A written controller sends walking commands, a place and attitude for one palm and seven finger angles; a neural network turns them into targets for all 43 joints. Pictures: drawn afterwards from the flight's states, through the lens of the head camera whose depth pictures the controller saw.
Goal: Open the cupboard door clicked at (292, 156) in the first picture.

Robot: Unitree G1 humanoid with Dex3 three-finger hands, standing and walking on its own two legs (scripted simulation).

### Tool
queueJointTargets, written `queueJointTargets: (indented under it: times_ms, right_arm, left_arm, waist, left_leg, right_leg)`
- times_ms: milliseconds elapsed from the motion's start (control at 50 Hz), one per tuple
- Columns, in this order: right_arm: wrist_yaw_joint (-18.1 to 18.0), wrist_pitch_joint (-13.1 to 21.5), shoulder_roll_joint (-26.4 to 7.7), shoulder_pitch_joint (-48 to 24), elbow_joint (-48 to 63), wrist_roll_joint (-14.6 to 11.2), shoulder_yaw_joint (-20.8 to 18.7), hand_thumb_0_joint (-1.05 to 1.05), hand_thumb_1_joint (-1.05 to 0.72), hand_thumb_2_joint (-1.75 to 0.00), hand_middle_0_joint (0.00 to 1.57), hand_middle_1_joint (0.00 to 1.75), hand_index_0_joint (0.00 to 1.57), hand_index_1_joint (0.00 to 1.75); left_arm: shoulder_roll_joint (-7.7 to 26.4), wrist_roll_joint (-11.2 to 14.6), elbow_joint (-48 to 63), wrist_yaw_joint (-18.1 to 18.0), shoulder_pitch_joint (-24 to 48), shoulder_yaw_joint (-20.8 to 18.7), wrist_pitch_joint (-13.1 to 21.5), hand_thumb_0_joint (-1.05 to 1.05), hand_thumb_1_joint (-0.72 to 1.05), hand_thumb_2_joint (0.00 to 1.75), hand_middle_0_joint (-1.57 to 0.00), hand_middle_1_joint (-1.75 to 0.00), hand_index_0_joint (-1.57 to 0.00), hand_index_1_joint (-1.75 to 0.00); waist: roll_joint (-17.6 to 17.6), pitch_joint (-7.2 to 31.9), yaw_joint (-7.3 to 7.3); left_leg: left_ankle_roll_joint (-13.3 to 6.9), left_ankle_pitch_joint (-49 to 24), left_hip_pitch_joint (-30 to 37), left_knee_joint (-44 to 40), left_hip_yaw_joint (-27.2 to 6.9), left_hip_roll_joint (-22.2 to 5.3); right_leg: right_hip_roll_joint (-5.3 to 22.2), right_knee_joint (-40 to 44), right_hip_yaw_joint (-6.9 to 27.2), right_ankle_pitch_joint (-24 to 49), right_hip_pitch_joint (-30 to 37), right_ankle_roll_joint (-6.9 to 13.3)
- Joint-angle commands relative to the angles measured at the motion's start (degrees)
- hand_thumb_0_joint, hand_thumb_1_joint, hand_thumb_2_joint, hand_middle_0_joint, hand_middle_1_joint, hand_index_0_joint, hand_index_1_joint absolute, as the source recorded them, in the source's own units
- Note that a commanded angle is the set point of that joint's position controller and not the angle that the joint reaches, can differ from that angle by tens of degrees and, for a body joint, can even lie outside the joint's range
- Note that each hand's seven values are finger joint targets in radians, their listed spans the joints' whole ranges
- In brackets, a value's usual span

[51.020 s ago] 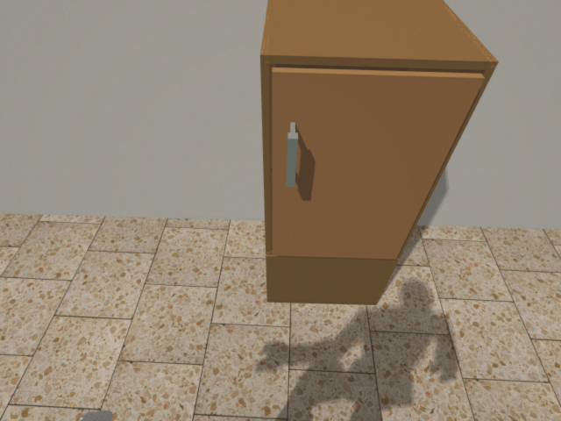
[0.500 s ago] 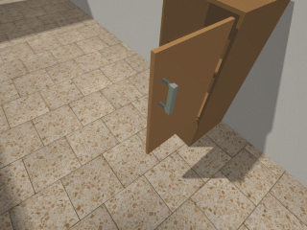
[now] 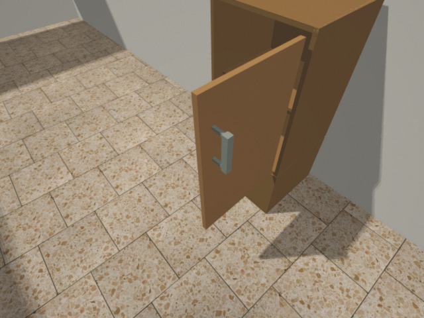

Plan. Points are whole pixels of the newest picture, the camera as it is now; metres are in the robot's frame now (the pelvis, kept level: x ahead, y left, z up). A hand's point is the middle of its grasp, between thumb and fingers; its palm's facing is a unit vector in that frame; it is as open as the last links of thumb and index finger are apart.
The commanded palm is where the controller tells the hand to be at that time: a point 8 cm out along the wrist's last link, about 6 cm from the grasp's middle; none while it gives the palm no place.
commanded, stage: let the arm hang, fingers relaxed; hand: left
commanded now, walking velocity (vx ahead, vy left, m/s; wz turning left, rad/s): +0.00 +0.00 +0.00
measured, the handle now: (221, 149) +0.50 +0.01 +0.01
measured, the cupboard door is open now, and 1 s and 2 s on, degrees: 91 91 91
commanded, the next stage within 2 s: look to check the result in 0.24 s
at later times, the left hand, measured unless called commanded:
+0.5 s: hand out of the picture -0.04 +0.14 -0.17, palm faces +0.08 -0.98 -0.16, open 7.4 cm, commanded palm none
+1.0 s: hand out of the picture -0.02 +0.15 -0.17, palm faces +0.08 -0.98 -0.17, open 7.4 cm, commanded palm none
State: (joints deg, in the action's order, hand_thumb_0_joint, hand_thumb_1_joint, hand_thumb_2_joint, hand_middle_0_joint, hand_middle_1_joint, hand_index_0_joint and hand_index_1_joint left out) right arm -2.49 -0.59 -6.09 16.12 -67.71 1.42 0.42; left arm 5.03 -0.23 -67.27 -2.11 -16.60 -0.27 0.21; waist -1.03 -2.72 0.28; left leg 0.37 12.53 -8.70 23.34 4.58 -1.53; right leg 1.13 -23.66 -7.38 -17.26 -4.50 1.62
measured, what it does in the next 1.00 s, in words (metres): stands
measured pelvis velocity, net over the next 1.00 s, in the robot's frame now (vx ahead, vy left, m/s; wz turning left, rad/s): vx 0.01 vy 0.00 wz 0.01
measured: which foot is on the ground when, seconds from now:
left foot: down 0.00-1.00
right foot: down 0.00-1.00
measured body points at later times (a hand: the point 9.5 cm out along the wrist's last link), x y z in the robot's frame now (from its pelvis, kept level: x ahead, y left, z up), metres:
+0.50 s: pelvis +0.00 +0.00 +0.00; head +0.02 -0.01 +0.45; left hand -0.04 +0.20 -0.16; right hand -0.01 -0.21 -0.17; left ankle +0.00 +0.12 -0.74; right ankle -0.04 -0.09 -0.74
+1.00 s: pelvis +0.01 +0.00 +0.00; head +0.02 -0.01 +0.45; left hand -0.03 +0.20 -0.16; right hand -0.01 -0.21 -0.17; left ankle +0.00 +0.12 -0.74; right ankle -0.04 -0.09 -0.74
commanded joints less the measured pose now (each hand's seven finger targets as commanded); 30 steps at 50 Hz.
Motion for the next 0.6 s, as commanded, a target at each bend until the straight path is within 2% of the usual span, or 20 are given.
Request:
queueJointTargets:
  times_ms: [0, 120, 200, 280, 360, 400, 420, 580]
  right_arm:
    - [-0.25, 0.49, -3.61, 4.32, 0.71, -0.09, -0.77, 0.00, -0.90, -0.90, 0.20, 0.30, 0.20, 0.30]
    - [-0.33, 0.52, -3.33, 4.57, 0.78, -0.14, -0.95, 0.00, -0.90, -0.90, 0.20, 0.30, 0.20, 0.30]
    - [-0.37, 0.44, -3.37, 4.62, 0.85, -0.18, -0.94, 0.00, -0.90, -0.90, 0.20, 0.30, 0.20, 0.30]
    - [-0.43, 0.57, -3.58, 4.66, 1.04, -0.22, -0.96, 0.00, -0.90, -0.90, 0.20, 0.30, 0.20, 0.30]
    - [-0.45, 0.50, -3.84, 4.50, 1.24, -0.34, -0.92, 0.00, -0.90, -0.90, 0.20, 0.30, 0.20, 0.30]
    - [-0.41, 0.48, -3.77, 4.48, 1.08, -0.19, -0.89, 0.00, -0.90, -0.90, 0.20, 0.30, 0.20, 0.30]
    - [-0.39, 0.40, -3.66, 4.50, 1.03, -0.21, -0.91, 0.00, -0.90, -0.90, 0.20, 0.30, 0.20, 0.30]
    - [-0.35, 0.53, -3.87, 4.46, 1.01, -0.24, -0.89, 0.00, -0.90, -0.90, 0.20, 0.30, 0.20, 0.30]
  left_arm:
    - [5.62, 0.01, 0.18, -0.46, -6.54, -0.89, 0.80, 0.00, 0.90, 0.90, -0.20, -0.30, -0.20, -0.30]
    - [5.23, -0.02, 0.35, -0.56, -7.35, -0.95, 0.93, 0.00, 0.90, 0.90, -0.20, -0.30, -0.20, -0.30]
    - [5.01, -0.05, 0.44, -0.58, -7.57, -0.97, 0.88, 0.00, 0.90, 0.90, -0.20, -0.30, -0.20, -0.30]
    - [5.10, -0.06, 0.35, -0.62, -7.89, -1.01, 0.99, 0.00, 0.90, 0.90, -0.20, -0.30, -0.20, -0.30]
    - [5.07, -0.15, 0.33, -0.60, -8.02, -1.08, 0.99, 0.00, 0.90, 0.90, -0.20, -0.30, -0.20, -0.30]
    - [4.96, -0.10, 0.25, -0.55, -8.16, -0.97, 0.88, 0.00, 0.90, 0.90, -0.20, -0.30, -0.20, -0.30]
    - [5.06, -0.09, 0.32, -0.56, -8.10, -0.95, 0.87, 0.00, 0.90, 0.90, -0.20, -0.30, -0.20, -0.30]
    - [5.47, -0.10, 0.58, -0.61, -7.82, -1.03, 0.99, 0.00, 0.90, 0.90, -0.20, -0.30, -0.20, -0.30]
  waist:
    - [0.93, -3.43, -0.35]
    - [1.27, -2.45, -0.27]
    - [1.10, -3.31, -0.24]
    - [0.54, -2.01, -0.15]
    - [2.14, -3.28, -0.28]
    - [1.21, -3.35, -0.21]
    - [1.84, -3.97, -0.18]
    - [1.72, -2.93, -0.15]
  left_leg:
    - [-1.90, -9.69, -1.13, -2.79, -3.98, -4.23]
    - [-1.97, -10.51, -0.25, -2.23, -3.90, -4.22]
    - [-2.02, -10.36, -0.33, -2.30, -3.94, -4.31]
    - [-2.11, -11.59, 0.59, -2.13, -3.99, -4.41]
    - [-2.09, -11.49, 0.38, -2.43, -4.09, -4.52]
    - [-2.08, -10.70, 0.18, -2.53, -4.03, -4.36]
    - [-2.03, -10.14, -0.12, -2.62, -3.99, -4.37]
    - [-2.06, -11.54, 0.02, -2.43, -4.12, -4.30]
  right_leg:
    - [6.66, 5.74, 5.87, 12.09, -3.75, 0.52]
    - [6.75, 5.46, 5.74, 13.88, -3.53, 0.51]
    - [6.59, 5.65, 5.80, 13.14, -4.15, 0.44]
    - [6.60, 5.38, 5.71, 14.56, -3.56, 0.39]
    - [6.25, 5.56, 5.41, 14.10, -4.22, 0.24]
    - [6.52, 5.73, 5.49, 12.94, -4.17, 0.28]
    - [6.53, 5.94, 5.49, 12.46, -4.47, 0.28]
    - [6.66, 5.68, 5.27, 14.95, -3.11, 0.12]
